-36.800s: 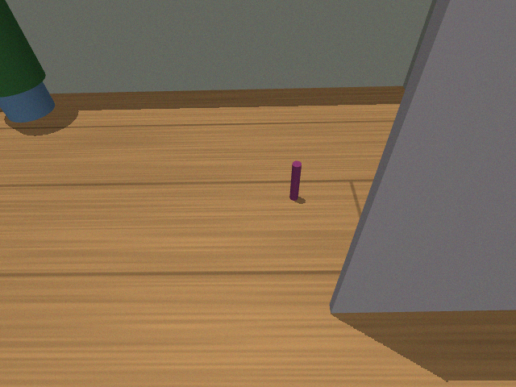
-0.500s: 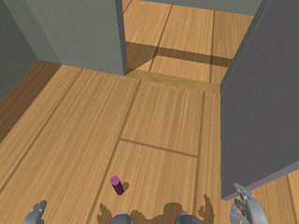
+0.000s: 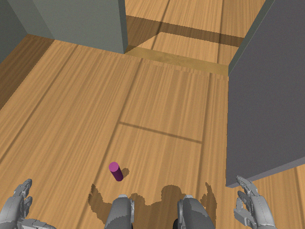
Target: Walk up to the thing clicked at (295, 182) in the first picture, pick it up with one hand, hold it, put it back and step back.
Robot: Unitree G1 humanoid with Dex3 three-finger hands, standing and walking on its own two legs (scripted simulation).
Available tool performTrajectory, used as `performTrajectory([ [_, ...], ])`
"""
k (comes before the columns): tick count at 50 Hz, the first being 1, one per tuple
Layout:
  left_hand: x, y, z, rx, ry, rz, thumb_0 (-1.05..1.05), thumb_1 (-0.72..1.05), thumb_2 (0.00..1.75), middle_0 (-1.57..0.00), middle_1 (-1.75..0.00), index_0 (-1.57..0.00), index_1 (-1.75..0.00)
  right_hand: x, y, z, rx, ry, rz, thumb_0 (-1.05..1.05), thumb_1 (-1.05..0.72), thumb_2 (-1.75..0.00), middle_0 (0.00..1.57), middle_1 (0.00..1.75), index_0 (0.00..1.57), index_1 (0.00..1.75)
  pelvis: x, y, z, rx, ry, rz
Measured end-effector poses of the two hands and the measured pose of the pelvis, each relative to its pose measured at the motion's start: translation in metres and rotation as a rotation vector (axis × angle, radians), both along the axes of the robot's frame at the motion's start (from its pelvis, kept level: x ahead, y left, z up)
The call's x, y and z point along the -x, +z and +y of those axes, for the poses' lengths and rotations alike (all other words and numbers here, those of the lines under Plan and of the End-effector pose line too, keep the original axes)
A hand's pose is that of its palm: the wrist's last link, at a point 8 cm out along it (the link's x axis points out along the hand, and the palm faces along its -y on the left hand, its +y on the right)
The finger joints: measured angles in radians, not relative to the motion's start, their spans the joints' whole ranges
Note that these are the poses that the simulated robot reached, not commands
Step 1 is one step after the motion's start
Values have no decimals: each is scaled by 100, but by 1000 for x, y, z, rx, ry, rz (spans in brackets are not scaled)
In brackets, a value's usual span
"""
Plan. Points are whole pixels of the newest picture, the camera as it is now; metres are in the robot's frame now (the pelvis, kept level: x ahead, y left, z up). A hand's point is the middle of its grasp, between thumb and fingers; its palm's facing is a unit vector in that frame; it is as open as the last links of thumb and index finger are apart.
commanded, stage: go down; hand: left
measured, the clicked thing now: (116, 172) +0.37 +0.18 -0.52
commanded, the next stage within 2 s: approach in 1.78 s
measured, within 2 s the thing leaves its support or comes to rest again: neither
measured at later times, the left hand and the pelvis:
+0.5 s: hand (44, 185) +0.26 +0.35 -0.17, palm faces +0.12 -0.98 -0.17, open 17.6 cm; pelvis -0.04 -0.01 -0.12, yaw -1 degrees
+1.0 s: hand (46, 178) +0.29 +0.36 -0.21, palm faces +0.10 -0.99 -0.13, open 17.6 cm; pelvis -0.06 -0.01 -0.18, yaw -2 degrees
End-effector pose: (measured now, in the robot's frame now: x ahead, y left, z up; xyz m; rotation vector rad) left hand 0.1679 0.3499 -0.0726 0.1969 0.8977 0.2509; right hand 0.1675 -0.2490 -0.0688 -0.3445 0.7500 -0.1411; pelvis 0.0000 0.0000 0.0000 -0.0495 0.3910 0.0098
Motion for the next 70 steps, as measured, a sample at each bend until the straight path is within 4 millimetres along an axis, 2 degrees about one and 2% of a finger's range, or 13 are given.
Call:
performTrajectory([
  [8,-38,-33,20,20,-63,-191,-1,-55,2,-8,-3,-8,-2,15,-56,-14,33,6,67,1,-91,-89,21,30,20,30,18,-49,-2,1,-9,72],
  [18,-54,-62,37,42,-79,-301,-1,-58,1,-8,-1,-7,-1,38,-114,-22,36,22,153,1,-88,-89,21,30,20,30,36,-93,-8,3,-12,123],
  [27,-73,-86,48,57,-104,-386,-1,-56,2,-6,-2,-5,-1,56,-154,-30,60,32,210,1,-88,-89,21,30,20,30,46,-129,-11,11,-17,154],
  [35,-85,-100,54,72,-124,-430,-1,-55,4,-5,-3,-4,-2,64,-174,-32,74,28,232,1,-88,-89,21,30,20,30,50,-150,-8,21,-21,170],
  [49,-94,-118,63,82,-141,-499,-1,-55,6,-5,-4,-4,-4,62,-201,-29,89,59,229,1,-88,-89,21,30,20,30,56,-179,-7,30,-25,173],
  [70,-108,-134,70,91,-156,-555,-1,-59,5,-5,-5,-4,-5,76,-229,-31,97,69,263,1,-88,-89,21,30,20,30,62,-207,-6,35,-28,171],
])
